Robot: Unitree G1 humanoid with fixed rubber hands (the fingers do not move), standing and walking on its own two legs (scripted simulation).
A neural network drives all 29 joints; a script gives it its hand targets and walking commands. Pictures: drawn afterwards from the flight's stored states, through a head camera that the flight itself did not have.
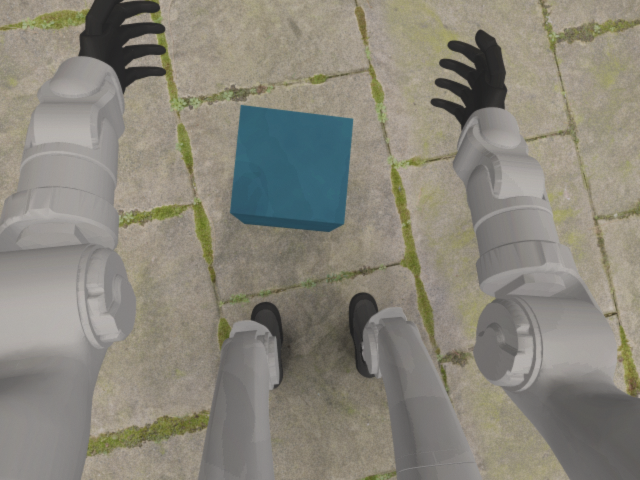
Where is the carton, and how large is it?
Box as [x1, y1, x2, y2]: [230, 105, 352, 231]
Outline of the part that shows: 241,105 230,212 244,223 323,231 329,231 341,225 344,219 352,119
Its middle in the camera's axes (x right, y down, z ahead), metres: -0.06 -0.14 +0.84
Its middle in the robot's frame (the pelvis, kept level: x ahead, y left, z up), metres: +0.52 +0.01 -0.52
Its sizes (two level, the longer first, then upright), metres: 0.210 0.200 0.250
